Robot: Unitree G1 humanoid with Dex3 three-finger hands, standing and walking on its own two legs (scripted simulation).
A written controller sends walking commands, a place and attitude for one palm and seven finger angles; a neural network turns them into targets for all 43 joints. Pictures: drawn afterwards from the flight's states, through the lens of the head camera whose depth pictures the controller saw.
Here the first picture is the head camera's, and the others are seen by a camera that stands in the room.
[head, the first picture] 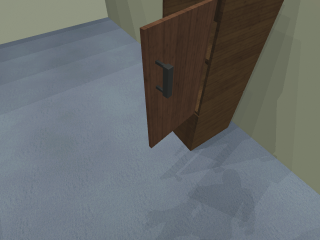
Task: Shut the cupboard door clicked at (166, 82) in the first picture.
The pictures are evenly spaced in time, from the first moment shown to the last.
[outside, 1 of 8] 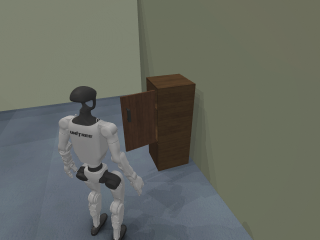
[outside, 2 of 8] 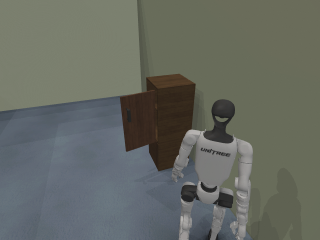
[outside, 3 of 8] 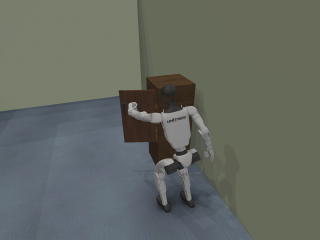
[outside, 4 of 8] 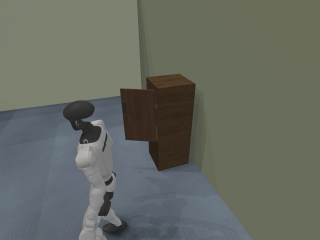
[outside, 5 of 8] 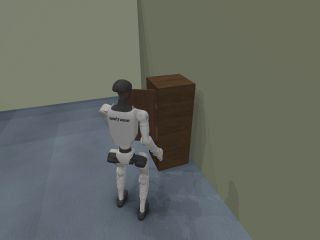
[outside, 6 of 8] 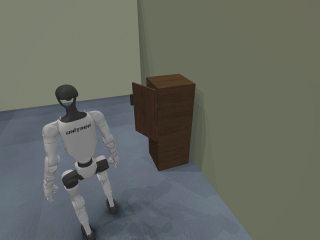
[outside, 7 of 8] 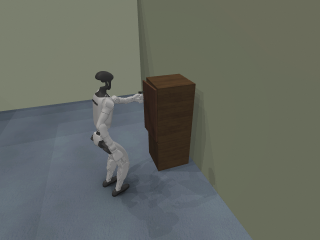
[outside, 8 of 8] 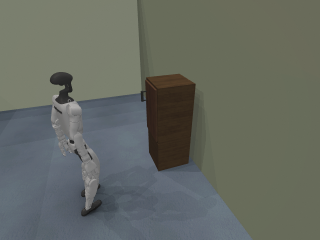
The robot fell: no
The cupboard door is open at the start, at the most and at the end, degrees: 100 100 0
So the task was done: yes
